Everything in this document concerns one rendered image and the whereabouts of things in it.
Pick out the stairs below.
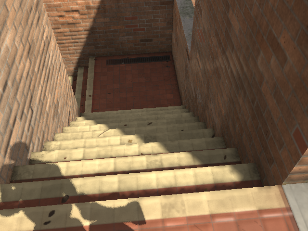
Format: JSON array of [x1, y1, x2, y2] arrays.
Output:
[[68, 66, 89, 114], [0, 105, 263, 210]]

